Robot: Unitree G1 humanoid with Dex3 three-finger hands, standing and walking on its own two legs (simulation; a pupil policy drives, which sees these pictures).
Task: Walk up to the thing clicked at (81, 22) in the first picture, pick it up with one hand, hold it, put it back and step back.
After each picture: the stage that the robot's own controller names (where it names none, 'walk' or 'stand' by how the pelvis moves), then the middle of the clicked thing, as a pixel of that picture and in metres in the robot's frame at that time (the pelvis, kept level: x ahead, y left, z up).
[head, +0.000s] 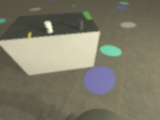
stand; (80, 25) +1.04 +0.17 +0.02
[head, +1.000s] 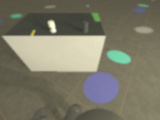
rise first; (85, 27) +0.95 +0.14 +0.04
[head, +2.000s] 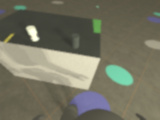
walk; (75, 41) +0.61 +0.18 +0.06
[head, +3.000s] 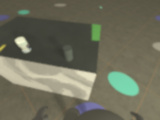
stand; (68, 53) +0.47 +0.21 +0.05
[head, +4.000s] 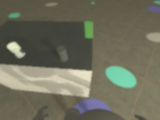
stand; (62, 53) +0.47 +0.24 +0.04
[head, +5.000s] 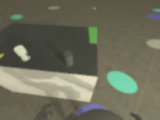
stand; (68, 58) +0.45 +0.20 +0.02
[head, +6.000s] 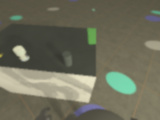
stand; (67, 59) +0.45 +0.21 +0.02
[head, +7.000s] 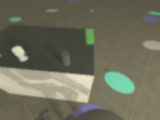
stand; (65, 58) +0.46 +0.22 +0.02
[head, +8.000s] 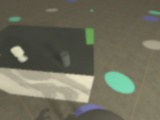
stand; (65, 59) +0.46 +0.22 +0.02
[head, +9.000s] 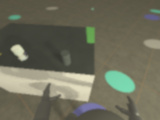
rise first; (66, 57) +0.46 +0.22 +0.03
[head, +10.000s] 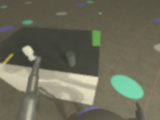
go down; (71, 59) +0.46 +0.21 +0.03
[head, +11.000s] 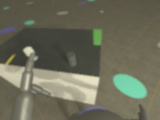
go down; (71, 59) +0.46 +0.21 +0.03
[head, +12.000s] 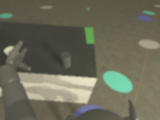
go down; (66, 60) +0.44 +0.19 +0.04
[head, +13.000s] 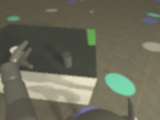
approach; (67, 60) +0.45 +0.19 +0.04
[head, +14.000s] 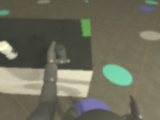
close; (61, 53) +0.46 +0.22 +0.07
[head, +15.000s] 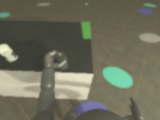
lift; (62, 60) +0.40 +0.20 +0.07
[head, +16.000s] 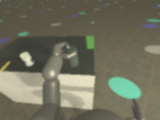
lift; (72, 56) +0.36 +0.13 +0.21
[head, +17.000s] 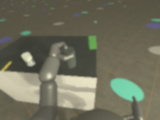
hold; (69, 57) +0.34 +0.15 +0.21
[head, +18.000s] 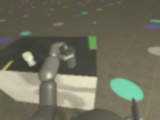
hold; (69, 57) +0.34 +0.15 +0.21
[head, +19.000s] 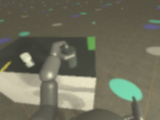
crouch; (70, 57) +0.34 +0.14 +0.21
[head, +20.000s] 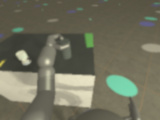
crouch; (65, 49) +0.41 +0.18 +0.21
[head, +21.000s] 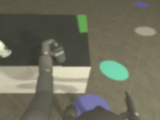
lower; (58, 53) +0.45 +0.20 +0.08
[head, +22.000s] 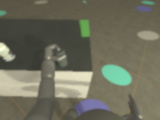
lower; (61, 57) +0.42 +0.20 +0.08
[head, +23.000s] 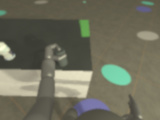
lower; (61, 57) +0.43 +0.20 +0.08
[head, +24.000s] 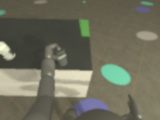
lower; (61, 56) +0.43 +0.20 +0.08
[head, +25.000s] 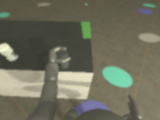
open; (63, 59) +0.41 +0.19 +0.07
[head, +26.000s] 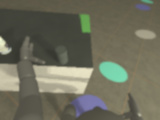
sink last; (62, 55) +0.42 +0.19 +0.07
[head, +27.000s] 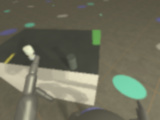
sink last; (71, 62) +0.42 +0.20 +0.05
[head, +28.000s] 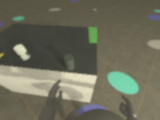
stand; (69, 62) +0.41 +0.19 +0.04
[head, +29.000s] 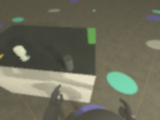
stand; (68, 63) +0.41 +0.20 +0.03
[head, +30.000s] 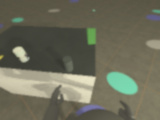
stand; (68, 64) +0.40 +0.20 +0.03
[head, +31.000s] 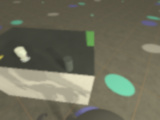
walk; (68, 63) +0.42 +0.19 +0.03
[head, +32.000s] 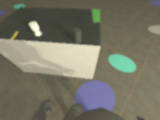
walk; (77, 35) +0.66 +0.17 +0.05
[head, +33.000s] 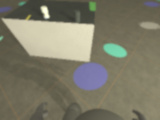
walk; (77, 16) +1.03 +0.23 +0.05
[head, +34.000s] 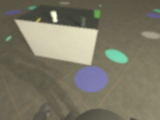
stand; (82, 21) +1.09 +0.16 +0.03
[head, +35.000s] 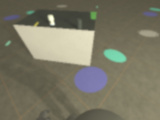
stand; (79, 24) +1.10 +0.19 +0.02
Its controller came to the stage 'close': yes
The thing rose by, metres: 0.21
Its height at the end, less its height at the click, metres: +0.00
